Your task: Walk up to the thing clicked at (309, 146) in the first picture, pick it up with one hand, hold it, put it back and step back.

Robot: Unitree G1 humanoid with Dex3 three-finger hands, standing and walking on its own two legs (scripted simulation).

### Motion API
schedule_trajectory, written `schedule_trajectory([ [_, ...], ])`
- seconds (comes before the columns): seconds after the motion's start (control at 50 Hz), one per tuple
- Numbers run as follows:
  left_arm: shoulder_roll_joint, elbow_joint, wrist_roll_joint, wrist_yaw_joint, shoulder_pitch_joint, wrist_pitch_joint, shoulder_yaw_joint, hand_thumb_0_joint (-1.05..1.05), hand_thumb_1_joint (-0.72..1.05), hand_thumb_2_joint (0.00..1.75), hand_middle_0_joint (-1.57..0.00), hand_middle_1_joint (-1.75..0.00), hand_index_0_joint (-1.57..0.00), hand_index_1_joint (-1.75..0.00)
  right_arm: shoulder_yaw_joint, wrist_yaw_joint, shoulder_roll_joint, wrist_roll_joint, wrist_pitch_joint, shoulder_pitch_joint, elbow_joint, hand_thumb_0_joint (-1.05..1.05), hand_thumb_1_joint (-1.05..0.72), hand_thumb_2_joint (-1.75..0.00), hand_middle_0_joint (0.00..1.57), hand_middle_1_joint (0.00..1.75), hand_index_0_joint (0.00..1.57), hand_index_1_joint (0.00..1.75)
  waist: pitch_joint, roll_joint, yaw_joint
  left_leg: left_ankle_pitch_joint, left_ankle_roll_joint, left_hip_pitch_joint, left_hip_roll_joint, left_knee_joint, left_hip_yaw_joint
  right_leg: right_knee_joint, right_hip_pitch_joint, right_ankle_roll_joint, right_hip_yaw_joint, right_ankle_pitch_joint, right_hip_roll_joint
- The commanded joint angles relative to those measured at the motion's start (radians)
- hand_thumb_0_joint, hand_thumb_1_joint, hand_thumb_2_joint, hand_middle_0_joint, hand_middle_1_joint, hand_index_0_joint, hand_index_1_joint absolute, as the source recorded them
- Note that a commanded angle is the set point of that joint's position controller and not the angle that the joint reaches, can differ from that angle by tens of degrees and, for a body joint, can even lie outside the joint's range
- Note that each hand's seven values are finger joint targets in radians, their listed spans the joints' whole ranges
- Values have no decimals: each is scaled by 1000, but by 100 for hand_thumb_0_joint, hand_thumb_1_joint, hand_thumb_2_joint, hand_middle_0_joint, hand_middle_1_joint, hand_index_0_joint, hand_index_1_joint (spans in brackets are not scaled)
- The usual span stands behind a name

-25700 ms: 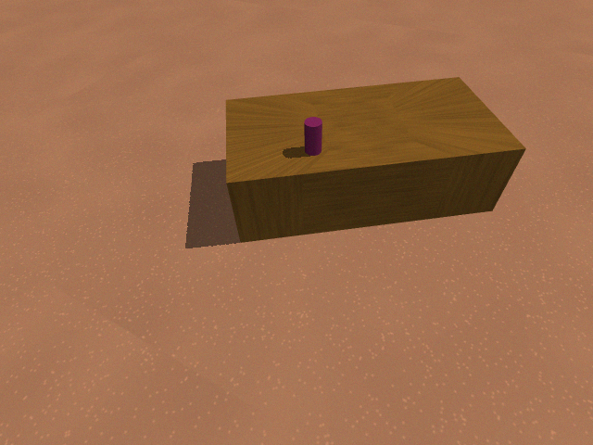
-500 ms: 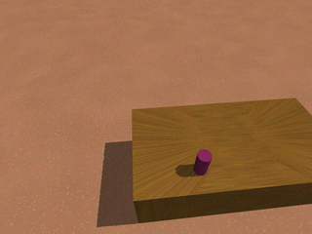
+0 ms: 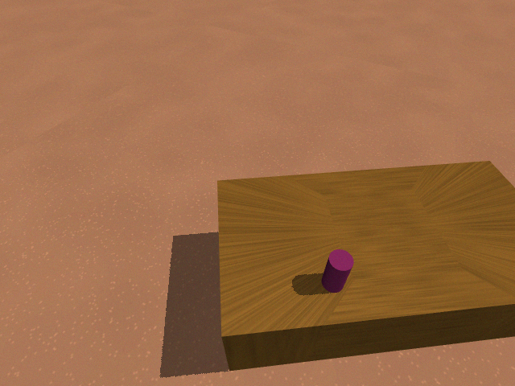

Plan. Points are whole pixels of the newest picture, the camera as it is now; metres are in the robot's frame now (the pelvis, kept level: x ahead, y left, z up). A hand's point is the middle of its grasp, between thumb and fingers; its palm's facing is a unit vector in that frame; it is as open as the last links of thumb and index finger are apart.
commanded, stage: stand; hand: right
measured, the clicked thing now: (336, 271) +0.49 -0.21 -0.35
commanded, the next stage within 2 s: none
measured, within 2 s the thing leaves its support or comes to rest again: neither
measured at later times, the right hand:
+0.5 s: hand out of the picture +0.08 -0.25 -0.15, palm faces -0.01 +0.93 -0.37, open 7.7 cm
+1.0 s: hand out of the picture +0.08 -0.25 -0.15, palm faces -0.01 +0.93 -0.36, open 7.4 cm
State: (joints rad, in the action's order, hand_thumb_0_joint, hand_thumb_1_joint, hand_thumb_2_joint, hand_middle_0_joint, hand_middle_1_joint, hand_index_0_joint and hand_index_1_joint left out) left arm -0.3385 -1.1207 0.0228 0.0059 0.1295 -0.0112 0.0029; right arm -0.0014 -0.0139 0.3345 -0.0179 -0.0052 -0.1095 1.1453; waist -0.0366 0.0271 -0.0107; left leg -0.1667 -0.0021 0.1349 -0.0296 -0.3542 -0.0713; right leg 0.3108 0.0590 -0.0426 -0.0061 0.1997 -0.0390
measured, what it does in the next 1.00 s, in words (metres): stands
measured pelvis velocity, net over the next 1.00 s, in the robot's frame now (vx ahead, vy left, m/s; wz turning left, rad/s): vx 0.01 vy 0.00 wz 0.02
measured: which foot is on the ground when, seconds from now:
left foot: down 0.00-1.00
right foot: down 0.00-1.00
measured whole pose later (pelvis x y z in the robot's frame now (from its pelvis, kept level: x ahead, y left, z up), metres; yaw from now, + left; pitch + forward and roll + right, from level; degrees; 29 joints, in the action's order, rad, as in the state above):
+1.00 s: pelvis +0.01 +0.00 +0.00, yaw +1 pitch -3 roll +0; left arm -0.34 -1.11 0.02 0.00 0.14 0.00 0.00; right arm -0.01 0.00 0.34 -0.02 0.00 -0.11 1.15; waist -0.04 0.02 -0.01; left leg -0.16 0.00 0.13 -0.02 -0.34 -0.06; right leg 0.29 0.04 -0.04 0.01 0.20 -0.05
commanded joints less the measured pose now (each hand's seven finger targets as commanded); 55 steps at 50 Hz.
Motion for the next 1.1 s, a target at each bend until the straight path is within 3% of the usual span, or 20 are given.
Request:
schedule_trajectory([
  [0.0,-188,60,-2,10,-30,20,37,0,90,90,-20,-30,-20,-30,-40,-11,222,3,-19,59,-62,0,0,-61,20,30,20,30,58,-35,9,137,-18,-56,-113,61,106,-56,44,41,-63,-141,-91],
  [0.08,-192,58,-1,10,-39,20,39,0,90,90,-20,-30,-20,-30,-41,-11,225,4,-21,56,-60,0,-32,-90,20,30,20,30,52,-25,5,159,-15,-65,-113,63,106,-58,45,38,-58,-143,-92],
  [0.2,-197,63,-2,9,-39,19,40,0,90,90,-20,-30,-20,-30,-42,-10,225,4,-22,62,-61,0,-80,-90,20,30,20,30,66,-27,5,192,-16,-81,-115,63,104,-54,43,41,-53,-161,-94],
  [0.24,-188,57,-3,8,-41,17,38,0,90,90,-20,-30,-20,-30,-42,-10,226,3,-20,60,-57,0,-90,-90,20,30,20,30,35,-36,3,116,-12,-52,-111,81,109,-57,52,40,-49,-104,-89],
  [0.28,-191,60,-5,7,-34,19,39,0,90,90,-20,-30,-20,-30,-46,-9,230,4,-21,64,-60,0,-90,-90,20,30,20,30,49,-25,8,149,-15,-65,-113,74,109,-61,52,41,-52,-120,-93],
  [0.4,-192,60,-3,6,-32,23,39,0,90,90,-20,-30,-20,-30,-47,-4,226,4,-19,65,-60,0,-90,-90,20,30,20,30,35,-18,4,88,-17,-58,-106,77,113,-73,64,43,-51,-87,-94],
  [0.52,-200,68,-4,9,-33,26,41,0,90,90,-20,-30,-20,-30,-47,-4,225,4,-21,62,-62,0,-90,-90,20,30,20,30,59,-26,5,176,-16,-70,-111,64,114,-62,41,42,-50,-134,-98],
  [0.54,-197,65,-4,7,-27,24,41,0,90,90,-20,-30,-20,-30,-47,-4,224,6,-20,59,-59,0,-90,-90,20,30,20,30,36,-16,5,120,-14,-58,-106,74,114,-71,62,43,-50,-103,-96],
  [0.6,-199,65,-1,8,-24,24,40,0,90,90,-20,-30,-20,-30,-47,-3,223,7,-17,58,-61,0,-90,-90,20,30,20,30,28,-19,2,87,-13,-56,-103,77,115,-77,70,43,-48,-85,-95],
  [0.66,-204,72,-2,7,-29,26,42,0,90,90,-20,-30,-20,-30,-47,-2,222,4,-18,57,-63,0,-90,-90,20,30,20,30,38,-15,2,102,-15,-54,-105,76,116,-71,55,44,-49,-103,-97],
  [0.7,-204,73,-4,8,-26,29,41,0,90,90,-20,-30,-20,-30,-49,-1,228,4,-20,62,-65,0,-90,-90,20,30,20,30,63,-25,4,166,-17,-74,-110,61,115,-65,46,43,-50,-133,-101],
  [0.76,-199,70,-3,7,-20,26,40,0,90,90,-20,-30,-20,-30,-48,-2,228,5,-18,57,-62,0,-90,-90,20,30,20,30,37,-29,3,103,-15,-49,-104,74,116,-75,55,45,-48,-98,-99],
  [0.82,-207,75,-4,7,-26,29,41,0,90,90,-20,-30,-20,-30,-47,0,223,5,-20,59,-64,0,-90,-90,20,30,20,30,56,-20,4,165,-18,-62,-110,63,115,-66,40,46,-49,-135,-102],
  [1.0,-204,71,-5,5,-27,29,41,0,90,90,-20,-30,-20,-30,-47,1,223,5,-19,53,-62,0,-90,-90,20,30,20,30,23,-20,1,96,-13,-36,-103,80,123,-74,50,46,-44,-80,-99],
  [1.08,-208,78,-5,6,-26,30,43,0,90,90,-20,-30,-20,-30,-48,0,226,5,-22,51,-66,0,-90,-90,20,30,20,30,54,-24,3,150,-17,-53,-108,70,123,-69,27,47,-46,-124,-104],
])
